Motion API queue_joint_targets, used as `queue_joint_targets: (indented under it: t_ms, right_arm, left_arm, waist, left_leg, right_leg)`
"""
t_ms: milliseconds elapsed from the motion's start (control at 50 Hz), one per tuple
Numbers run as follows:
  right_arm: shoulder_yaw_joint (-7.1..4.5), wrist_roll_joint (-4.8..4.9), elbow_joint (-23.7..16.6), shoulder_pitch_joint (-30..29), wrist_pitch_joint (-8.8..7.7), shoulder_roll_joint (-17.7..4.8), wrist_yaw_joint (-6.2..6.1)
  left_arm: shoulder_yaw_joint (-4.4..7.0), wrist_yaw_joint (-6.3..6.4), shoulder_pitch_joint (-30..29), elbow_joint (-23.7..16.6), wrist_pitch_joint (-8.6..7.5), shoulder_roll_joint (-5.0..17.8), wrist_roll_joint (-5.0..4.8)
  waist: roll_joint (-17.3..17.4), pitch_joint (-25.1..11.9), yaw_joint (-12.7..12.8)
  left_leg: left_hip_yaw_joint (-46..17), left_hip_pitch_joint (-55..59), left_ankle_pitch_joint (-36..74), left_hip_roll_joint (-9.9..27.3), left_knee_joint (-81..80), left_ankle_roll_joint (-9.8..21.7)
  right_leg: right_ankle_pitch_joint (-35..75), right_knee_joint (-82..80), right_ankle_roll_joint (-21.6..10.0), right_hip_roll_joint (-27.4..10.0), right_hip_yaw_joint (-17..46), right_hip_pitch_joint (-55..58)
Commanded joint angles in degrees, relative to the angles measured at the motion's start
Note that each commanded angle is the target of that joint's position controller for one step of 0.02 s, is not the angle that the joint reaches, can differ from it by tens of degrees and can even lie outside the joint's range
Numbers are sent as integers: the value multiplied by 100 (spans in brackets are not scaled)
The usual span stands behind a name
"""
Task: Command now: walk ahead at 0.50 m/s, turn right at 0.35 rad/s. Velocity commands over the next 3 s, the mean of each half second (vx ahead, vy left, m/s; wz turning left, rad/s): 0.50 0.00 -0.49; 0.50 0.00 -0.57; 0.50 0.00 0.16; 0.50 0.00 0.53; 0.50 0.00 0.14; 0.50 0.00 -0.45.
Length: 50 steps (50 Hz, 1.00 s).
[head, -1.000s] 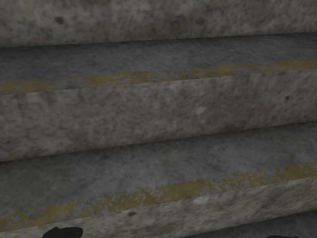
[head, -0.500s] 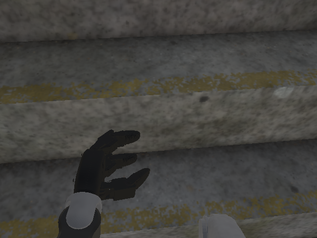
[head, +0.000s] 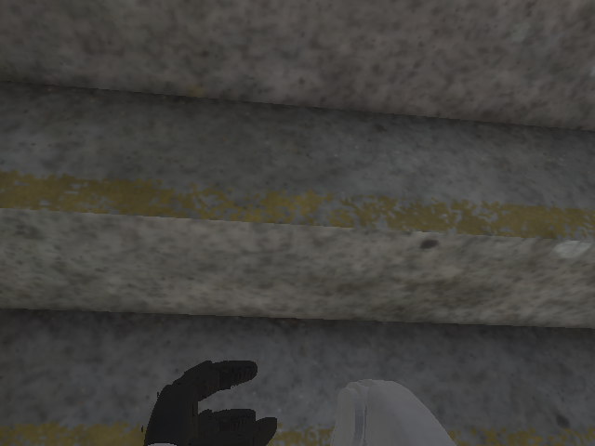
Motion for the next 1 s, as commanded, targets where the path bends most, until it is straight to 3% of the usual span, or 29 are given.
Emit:
queue_joint_targets:
  t_ms: [20, 40, 60, 80, 100, 120, 160, 220, 280, 320, 360, 420, 460, 500, 520, 540, 560, 580, 600, 620, 640, 700, 740, 800, 820, 860, 920, 960, 1000]
  right_arm:
    - [-262, 408, -451, -193, -272, -1919, -74]
    - [-215, 496, -659, 170, -337, -1639, 63]
    - [-247, 511, -633, 140, -452, -1979, 165]
    - [-365, 519, -861, -801, -467, -2297, 207]
    - [-328, 2, -1157, -1437, -389, -1820, 314]
    - [-177, -579, -1826, -2040, -269, -1005, 488]
    - [150, -831, -2715, -2545, -35, -18, 565]
    - [273, -717, -1964, -1531, 213, -152, 540]
    - [272, -515, -2143, -2330, 278, -260, 489]
    - [311, -482, -2415, -2894, 363, -190, 345]
    - [294, -378, -2504, -3227, 459, -234, 254]
    - [300, -420, -2677, -3447, 368, -380, 309]
    - [154, 72, -2241, -2682, 297, -866, 359]
    - [72, 248, -1837, -1420, 333, -695, 226]
    - [-303, -130, -1494, -1532, 132, -1634, 234]
    - [-141, -118, -1677, -1128, 41, -969, 239]
    - [8, -126, -1350, -704, 43, -558, 262]
    - [-154, -257, -1312, -970, -18, -1103, 304]
    - [-391, -363, -1619, -1744, -164, -1494, 102]
    - [-315, -312, -1781, -1974, -210, -1025, 141]
    - [-289, -281, -1802, -2058, -93, -1066, 263]
    - [-194, -275, -1335, -1673, -78, -804, 178]
    - [-225, -426, -1321, -1559, -90, -948, 129]
    - [-416, -425, -1631, -1734, -188, -1685, 110]
    - [-355, -519, -1768, -1822, -126, -1603, 97]
    - [-433, -596, -1725, -1613, -88, -1677, -74]
    - [-480, -426, -1734, -1473, 42, -1871, -80]
    - [-495, -377, -1702, -1655, 268, -1977, 210]
    - [-389, -276, -1775, -1643, 398, -1611, 461]
  left_arm:
    - [189, 117, 1592, 199, 315, 646, 6]
    - [255, 142, 1392, 400, 247, 908, 87]
    - [353, 144, 2206, 560, 272, 1042, 94]
    - [505, 106, 2618, 739, 358, 1322, 130]
    - [593, -14, 1735, 1040, 374, 1389, 202]
    - [614, 86, 817, 633, 341, 1066, 617]
    - [409, 224, 773, 1079, -20, 400, 738]
    - [394, 131, 1768, 1613, -597, 360, 594]
    - [634, 62, 2185, 1580, -1036, 1097, 346]
    - [690, 148, 2477, 1573, -1142, 1142, 449]
    - [749, 159, 2497, 1476, -1125, 1066, 444]
    - [854, 336, 2235, 1111, -1034, 1176, 467]
    - [862, 356, 1320, 845, -743, 1084, 400]
    - [962, 145, 1396, 754, -624, 1209, 747]
    - [906, -3, 2400, 451, -661, 884, 443]
    - [831, -163, 1569, 480, -839, 651, 551]
    - [707, -315, 819, 415, -961, 223, 729]
    - [696, -387, 1874, 267, -886, 192, 664]
    - [682, -476, 2297, -33, -694, 487, 627]
    - [649, -441, 1607, -240, -608, 785, 726]
    - [688, -423, 1110, -404, -504, 1005, 765]
    - [603, -400, 496, -715, -330, 673, 573]
    - [670, -348, 725, -731, -324, 882, 499]
    - [762, -377, 571, -854, -318, 1129, 433]
    - [804, -363, 233, -959, -315, 1290, 576]
    - [685, -541, 194, -990, -467, 1027, 421]
    - [719, -600, 91, -831, -460, 995, 212]
    - [826, -502, 1182, -462, -513, 1034, 246]
    - [1057, -514, 2609, 118, -604, 1480, 456]
  waist:
    - [1302, -1762, 1495]
    - [1109, -1905, 967]
    - [1218, -2290, 1382]
    - [271, -2632, 1831]
    - [-1313, -2401, 1358]
    - [-1210, -1941, 961]
    - [-353, 20, 66]
    - [936, 505, -134]
    - [777, 166, 203]
    - [-4, 94, 414]
    - [-626, -78, 542]
    - [-592, -635, 354]
    - [-488, -613, -151]
    - [-874, -1126, -635]
    - [1494, -1548, 298]
    - [1103, -1791, -523]
    - [32, -1508, -708]
    - [-260, -1339, 444]
    - [810, -1510, 946]
    - [52, -1390, 817]
    - [-444, -900, 610]
    - [271, -173, 524]
    - [498, 36, 607]
    - [669, 275, 481]
    - [973, 261, 345]
    - [1388, 34, 239]
    - [1271, -434, -196]
    - [1329, -717, 380]
    - [467, -1093, 1116]
  left_leg:
    - [455, -494, 13081, 1625, 1845, -440]
    - [519, -1213, 13300, 1231, 2426, -1066]
    - [256, -1456, 11929, 1406, 3471, -1014]
    - [59, -1403, 8527, 1120, 5502, -586]
    - [-119, -2678, 1137, -222, 8653, -547]
    - [-1697, -5569, -31, -830, 12423, -434]
    - [-1851, -6410, -326, -768, 13769, 87]
    - [-1511, -6457, -8, -536, 12409, -41]
    - [-647, -6513, 454, -255, 11878, -399]
    - [-664, -6720, 629, -65, 11416, -483]
    - [-586, -6681, 503, -113, 11477, -574]
    - [-634, -5367, 39, 107, 9278, -646]
    - [193, -1995, -698, 104, 4939, -780]
    - [187, -448, -1351, 11, 3744, -655]
    - [-2413, 1301, -2528, 1229, 3367, 349]
    - [-2738, 1016, -1121, 1724, 2891, 103]
    - [-1986, 582, 1452, 1361, 3289, -98]
    - [-2432, 401, 3013, 1910, 3156, 251]
    - [-4077, -301, 220, 2924, 2371, 892]
    - [-3894, -875, -2317, 2813, 2044, 571]
    - [-3240, -1301, -2895, 2341, 2203, 151]
    - [-1863, -1949, -2711, 1840, 2393, -262]
    - [-1572, -1928, -2460, 1869, 2018, -211]
    - [-1339, -1608, -2336, 2211, 1602, -38]
    - [-1091, -1214, -2170, 2195, 1516, 32]
    - [-340, -1068, -1778, 2125, 1206, -3]
    - [475, -1444, -1516, 1918, 1105, -137]
    - [674, -1031, -1154, 1886, 2090, -199]
    - [967, -1633, 261, 1234, 4352, -253]
  right_leg:
    - [-1494, -1631, -93, 863, -537, 4248]
    - [-2081, -2660, -316, 1140, -426, 5291]
    - [-1626, -3429, -298, 1054, 258, 6267]
    - [-1379, -4736, -334, 817, 1040, 6471]
    - [-1192, -5815, -967, 426, 2816, 6104]
    - [-2495, -7305, -1601, -935, 6041, 5611]
    - [-3781, -8061, -581, -1158, 6139, 3253]
    - [-1923, -7196, 84, -302, 4289, 3829]
    - [-380, -7316, -215, -106, 3660, 4512]
    - [-169, -7431, -360, -65, 3951, 4784]
    - [130, -7507, -674, -196, 4215, 4954]
    - [888, -7902, -645, -300, 3980, 4784]
    - [1497, -7559, -405, 93, 2568, 2650]
    - [1503, -6508, -562, -220, 3206, 2608]
    - [579, -4548, 210, 613, 2358, 950]
    - [-41, -2190, 328, 422, 2192, 1059]
    - [299, -892, 378, 497, 2400, 1067]
    - [452, 229, 641, 539, 2777, 826]
    - [921, 520, 781, -145, 3035, 699]
    - [1326, 699, 802, -330, 3068, 586]
    - [1740, 502, 881, -121, 2742, 447]
    - [2470, 361, 790, -52, 2958, 314]
    - [2275, 77, 827, -131, 2982, 454]
    - [1846, -1005, 909, -331, 2755, 389]
    - [1805, -1682, 982, -502, 2490, 409]
    - [1316, -3654, 934, -949, 2116, 1485]
    - [1057, -5749, 883, -541, 845, 4288]
    - [1607, -6888, 828, -375, 933, 5173]
    - [1868, -8183, 813, -42, 1081, 7096]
